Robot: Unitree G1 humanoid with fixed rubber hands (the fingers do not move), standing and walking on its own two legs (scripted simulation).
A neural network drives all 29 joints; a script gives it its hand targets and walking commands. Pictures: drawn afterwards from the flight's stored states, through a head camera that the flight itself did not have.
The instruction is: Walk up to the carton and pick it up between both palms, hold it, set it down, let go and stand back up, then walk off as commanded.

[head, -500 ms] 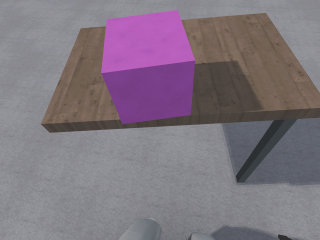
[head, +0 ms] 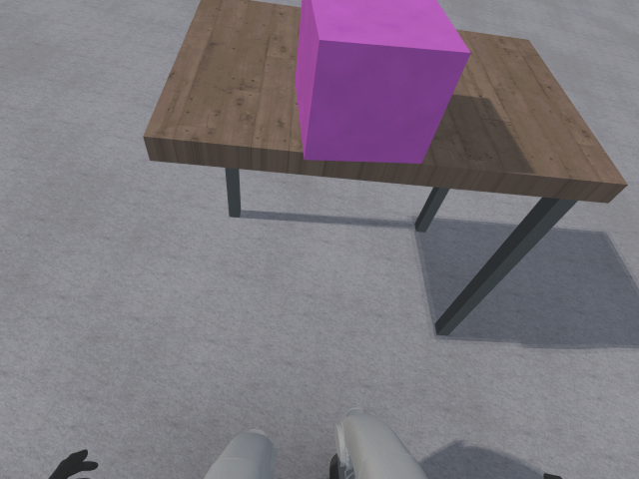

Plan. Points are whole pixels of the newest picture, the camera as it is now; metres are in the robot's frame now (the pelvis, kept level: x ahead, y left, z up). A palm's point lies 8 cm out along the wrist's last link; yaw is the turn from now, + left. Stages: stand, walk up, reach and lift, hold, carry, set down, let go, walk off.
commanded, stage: walk off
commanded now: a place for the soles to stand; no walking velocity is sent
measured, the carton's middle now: (365, 69) +0.70 -0.04 +0.13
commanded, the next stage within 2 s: none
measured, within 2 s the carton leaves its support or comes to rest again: neither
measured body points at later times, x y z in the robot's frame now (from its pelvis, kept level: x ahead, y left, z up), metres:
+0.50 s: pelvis -0.19 -0.03 +0.02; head -0.16 -0.03 +0.46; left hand -0.10 +0.32 -0.08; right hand -0.08 -0.34 -0.09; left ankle +0.03 +0.10 -0.65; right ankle -0.17 -0.12 -0.68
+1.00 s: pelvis -0.29 -0.03 +0.04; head -0.32 +0.01 +0.49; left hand -0.20 +0.30 -0.07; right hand -0.23 -0.36 -0.03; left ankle -0.32 +0.10 -0.68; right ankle -0.21 -0.15 -0.63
